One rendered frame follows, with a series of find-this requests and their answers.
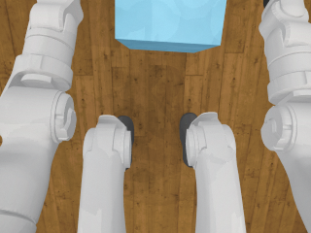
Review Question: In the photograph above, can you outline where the carton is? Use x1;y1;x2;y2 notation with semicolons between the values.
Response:
115;0;226;53

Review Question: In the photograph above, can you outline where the robot right foot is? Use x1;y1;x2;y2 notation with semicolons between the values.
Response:
179;113;197;168

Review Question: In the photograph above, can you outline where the left robot upper arm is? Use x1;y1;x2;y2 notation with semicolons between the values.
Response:
0;86;77;233

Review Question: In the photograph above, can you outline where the robot right thigh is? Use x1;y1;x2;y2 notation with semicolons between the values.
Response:
186;120;247;233

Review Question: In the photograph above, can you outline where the robot right forearm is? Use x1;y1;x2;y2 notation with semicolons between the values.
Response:
259;0;311;105

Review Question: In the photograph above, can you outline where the right robot upper arm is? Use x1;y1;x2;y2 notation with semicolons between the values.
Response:
260;102;311;233

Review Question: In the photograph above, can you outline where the robot left forearm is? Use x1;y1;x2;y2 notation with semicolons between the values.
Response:
0;0;84;136

